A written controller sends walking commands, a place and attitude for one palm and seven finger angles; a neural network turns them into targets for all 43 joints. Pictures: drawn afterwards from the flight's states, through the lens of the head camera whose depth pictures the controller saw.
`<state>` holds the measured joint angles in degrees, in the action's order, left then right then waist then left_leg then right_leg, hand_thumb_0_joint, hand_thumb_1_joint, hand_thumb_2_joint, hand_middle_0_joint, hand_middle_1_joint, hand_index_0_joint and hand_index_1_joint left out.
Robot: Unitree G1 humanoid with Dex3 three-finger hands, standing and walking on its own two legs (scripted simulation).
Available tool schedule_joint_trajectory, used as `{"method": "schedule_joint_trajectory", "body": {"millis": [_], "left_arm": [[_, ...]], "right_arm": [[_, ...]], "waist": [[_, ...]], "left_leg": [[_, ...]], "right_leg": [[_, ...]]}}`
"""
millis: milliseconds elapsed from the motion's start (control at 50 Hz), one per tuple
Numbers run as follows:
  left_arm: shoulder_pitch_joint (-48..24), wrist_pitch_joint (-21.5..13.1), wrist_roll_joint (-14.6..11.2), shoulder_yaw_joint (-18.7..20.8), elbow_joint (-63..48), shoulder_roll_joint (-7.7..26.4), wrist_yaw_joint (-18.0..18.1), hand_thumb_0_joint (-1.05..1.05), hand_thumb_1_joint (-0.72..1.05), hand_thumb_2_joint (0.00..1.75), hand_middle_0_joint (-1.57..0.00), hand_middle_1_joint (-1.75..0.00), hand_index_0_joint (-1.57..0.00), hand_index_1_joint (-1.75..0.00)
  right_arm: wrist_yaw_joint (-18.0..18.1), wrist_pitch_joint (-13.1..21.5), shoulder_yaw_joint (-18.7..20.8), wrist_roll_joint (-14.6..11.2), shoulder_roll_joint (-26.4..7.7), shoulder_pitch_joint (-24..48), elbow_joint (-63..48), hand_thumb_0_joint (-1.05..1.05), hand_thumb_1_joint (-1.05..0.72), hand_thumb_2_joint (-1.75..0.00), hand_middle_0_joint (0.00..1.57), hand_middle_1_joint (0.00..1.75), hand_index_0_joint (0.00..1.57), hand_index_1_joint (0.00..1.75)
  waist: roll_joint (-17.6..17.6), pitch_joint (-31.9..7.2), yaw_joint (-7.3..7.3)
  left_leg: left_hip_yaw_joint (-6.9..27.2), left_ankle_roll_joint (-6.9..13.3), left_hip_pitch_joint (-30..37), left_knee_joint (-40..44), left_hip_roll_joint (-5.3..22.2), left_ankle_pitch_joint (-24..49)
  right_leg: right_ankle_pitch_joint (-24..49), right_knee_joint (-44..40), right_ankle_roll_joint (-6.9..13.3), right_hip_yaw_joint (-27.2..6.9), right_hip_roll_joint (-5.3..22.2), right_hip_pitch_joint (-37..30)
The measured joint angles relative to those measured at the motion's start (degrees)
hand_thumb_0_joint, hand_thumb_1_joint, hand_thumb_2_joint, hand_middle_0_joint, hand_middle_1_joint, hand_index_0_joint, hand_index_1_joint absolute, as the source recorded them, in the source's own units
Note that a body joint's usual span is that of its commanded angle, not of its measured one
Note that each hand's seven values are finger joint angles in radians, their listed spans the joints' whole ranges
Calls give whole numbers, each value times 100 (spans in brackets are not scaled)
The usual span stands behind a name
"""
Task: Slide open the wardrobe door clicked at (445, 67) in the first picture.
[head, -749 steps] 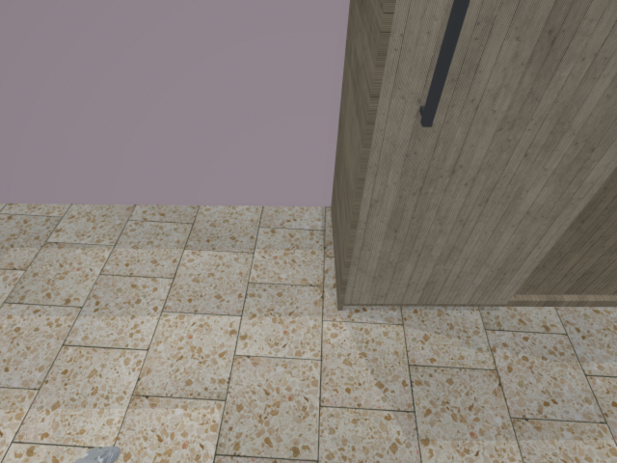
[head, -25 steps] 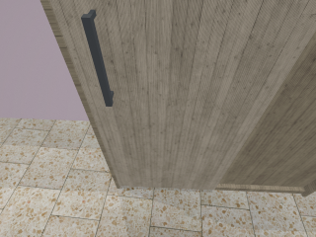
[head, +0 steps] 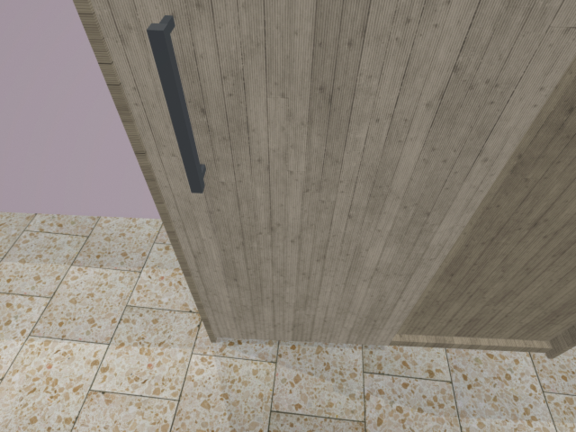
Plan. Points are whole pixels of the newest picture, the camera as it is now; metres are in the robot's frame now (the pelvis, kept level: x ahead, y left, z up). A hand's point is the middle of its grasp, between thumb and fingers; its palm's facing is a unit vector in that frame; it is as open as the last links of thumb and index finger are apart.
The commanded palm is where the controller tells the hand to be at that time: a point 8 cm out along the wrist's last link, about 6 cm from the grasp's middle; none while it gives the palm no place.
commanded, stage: raise the hand with hooked fingers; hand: left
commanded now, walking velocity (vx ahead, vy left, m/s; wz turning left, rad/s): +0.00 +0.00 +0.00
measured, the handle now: (184, 116) +0.49 +0.19 +0.18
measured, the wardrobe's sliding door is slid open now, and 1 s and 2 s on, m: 0.00 0.00 0.00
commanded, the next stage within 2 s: none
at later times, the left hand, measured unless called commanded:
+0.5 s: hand (142, 415) +0.14 +0.20 -0.02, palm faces +0.08 -1.00 +0.01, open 8.5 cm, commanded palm +0.13 +0.26 +0.00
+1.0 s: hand (85, 339) +0.20 +0.25 +0.08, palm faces +0.08 -0.99 -0.08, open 11.6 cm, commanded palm +0.16 +0.30 +0.09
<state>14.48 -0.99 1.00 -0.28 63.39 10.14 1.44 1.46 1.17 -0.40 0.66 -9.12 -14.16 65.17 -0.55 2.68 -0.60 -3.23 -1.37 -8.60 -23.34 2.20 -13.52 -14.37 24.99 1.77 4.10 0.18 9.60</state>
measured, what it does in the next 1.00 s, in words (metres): stands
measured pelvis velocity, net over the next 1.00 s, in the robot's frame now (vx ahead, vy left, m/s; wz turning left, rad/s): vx -0.01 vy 0.03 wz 0.03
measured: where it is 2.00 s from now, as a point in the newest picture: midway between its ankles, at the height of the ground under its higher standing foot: outside the picture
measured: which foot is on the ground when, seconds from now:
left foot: down 0.00-1.00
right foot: down 0.00-1.00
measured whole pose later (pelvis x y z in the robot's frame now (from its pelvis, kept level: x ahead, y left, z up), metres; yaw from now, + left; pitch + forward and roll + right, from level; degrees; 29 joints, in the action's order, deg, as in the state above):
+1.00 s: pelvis -0.01 +0.03 -0.03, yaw +2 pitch +3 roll -1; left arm 19.5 -8.4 -18.6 16.0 -7.5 17.0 -16.7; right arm 4.2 17.5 -2.5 -2.9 -14.1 -16.8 36.1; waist 2.4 -3.4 -1.4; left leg -1.3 0.7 -23.9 -42.6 1.5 -21.6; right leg -20.6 40.0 -0.1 5.5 1.9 22.2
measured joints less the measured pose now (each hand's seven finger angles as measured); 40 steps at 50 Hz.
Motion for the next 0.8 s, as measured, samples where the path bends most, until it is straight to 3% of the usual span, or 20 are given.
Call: {"method": "schedule_joint_trajectory", "body": {"millis": [100,140,160,220,260,340,380,440,500,560,620,680,800], "left_arm": [[26,-32,8,-8,11,-36,52,0,91,90,-20,-30,-20,-30],[644,498,-479,158,-2059,-71,109,1,91,90,-20,-30,-20,-31],[905,368,-605,177,-3066,-53,218,2,91,90,-20,-31,-20,-31],[1074,-285,-958,256,-4974,-72,337,2,89,89,-20,-32,-20,-32],[827,-989,-1096,422,-5470,-104,129,2,87,88,-20,-34,-20,-34],[520,-2585,-1374,689,-5624,-115,-965,1,80,85,-20,-38,-20,-38],[601,-2850,-1433,736,-5621,-55,-1550,0,75,83,-21,-41,-21,-41],[1007,-2479,-1574,759,-5794,18,-1919,0,68,80,-22,-45,-22,-45],[1499,-2135,-1593,835,-6144,39,-1699,1,61,77,-23,-49,-22,-49],[1737,-2206,-1529,901,-6613,117,-1414,1,54,75,-23,-53,-23,-54],[1499,-2358,-1526,901,-6919,231,-1452,1,47,72,-23,-58,-23,-58],[1007,-2116,-1548,883,-6988,379,-1691,1,40,69,-23,-62,-23,-63],[558,-1041,-1768,1188,-6854,616,-1860,1,26,63,-25,-71,-25,-72]], "right_arm": [[-13,-11,7,-16,-9,-2,-24,0,-90,-90,20,30,20,30],[109,251,-59,-167,-80,-202,-558,0,-90,-90,20,30,20,30],[189,522,-52,-202,-111,-328,-830,0,-90,-90,20,30,20,30],[269,1148,15,-285,-278,-398,-1454,1,-90,-90,20,30,20,30],[227,1362,102,-233,-375,-223,-1822,1,-90,-90,20,30,20,30],[-29,1482,275,-150,-459,296,-2570,1,-90,-90,20,30,20,30],[-109,1417,343,-192,-513,489,-2972,1,-90,-90,20,30,20,30],[-54,1279,394,-261,-600,610,-3460,1,-90,-90,20,30,20,30],[43,1236,411,-261,-645,570,-3734,1,-90,-90,20,30,20,30],[117,1279,314,-221,-636,462,-3771,1,-90,-90,20,30,20,30],[159,1349,113,-224,-581,392,-3606,1,-90,-90,20,30,20,30],[198,1363,-103,-267,-439,342,-3385,1,-90,-90,20,30,20,30],[240,1339,-343,-323,-126,66,-3117,1,-90,-90,20,30,21,30]], "waist": [[41,-3,-9],[69,95,-52],[67,92,-88],[167,-136,59],[202,-367,146],[77,-760,183],[5,-806,149],[-89,-826,38],[-94,-811,-95],[-64,-758,-209],[26,-679,-264],[137,-606,-243],[259,-637,-39]], "left_leg": [[2,1,-114,-151,42,-47],[-18,12,-135,-277,43,-137],[-28,23,-147,-315,8,-142],[108,77,-470,-636,-103,-222],[140,93,-883,-1003,-131,-340],[35,79,-1864,-1975,-74,-725],[6,92,-2185,-2390,-42,-918],[19,76,-2447,-2776,-31,-1096],[135,91,-2566,-2991,-15,-1210],[306,98,-2652,-3142,-5,-1270],[464,94,-2718,-3240,-3,-1285],[514,96,-2659,-3173,-3,-1235],[323,148,-2177,-2570,-8,-1017]], "right_leg": [[18,-10,-9,13,-32,36],[-20,138,-21,-15,-27,88],[-76,259,-25,-27,13,137],[-257,609,-68,101,146,395],[-386,968,-81,126,197,793],[-737,1968,-53,-4,200,1841],[-903,2384,-45,-48,189,2181],[-1081,2747,-43,-50,197,2428],[-1167,2845,-46,59,187,2448],[-1197,2843,-41,226,175,2397],[-1183,2794,-39,380,163,2335],[-1106,2650,-54,431,152,2224],[-846,2103,-108,258,136,1843]]}}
